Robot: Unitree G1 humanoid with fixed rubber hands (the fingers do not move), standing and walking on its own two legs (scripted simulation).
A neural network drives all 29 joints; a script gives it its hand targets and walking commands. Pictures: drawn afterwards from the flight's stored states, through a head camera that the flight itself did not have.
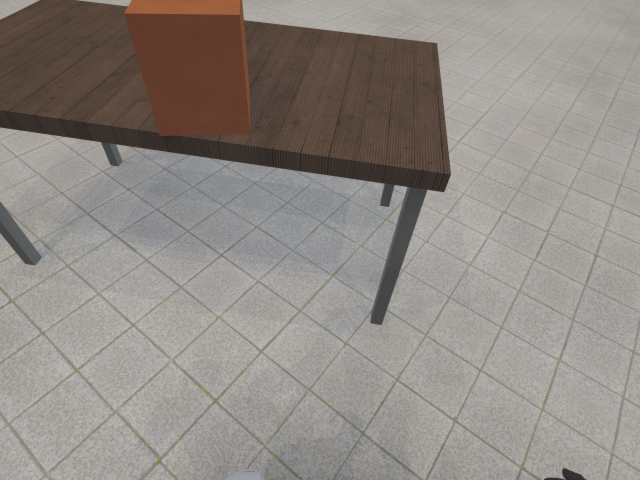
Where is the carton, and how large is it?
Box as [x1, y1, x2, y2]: [124, 0, 249, 135]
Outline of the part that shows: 132,0 124,14 159,135 249,133 249,88 241,0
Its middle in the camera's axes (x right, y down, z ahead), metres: -0.26 -0.39 +0.86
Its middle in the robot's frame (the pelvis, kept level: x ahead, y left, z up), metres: +0.92 +0.30 +0.08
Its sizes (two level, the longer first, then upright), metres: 0.210 0.200 0.250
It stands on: a table, 0.70 m high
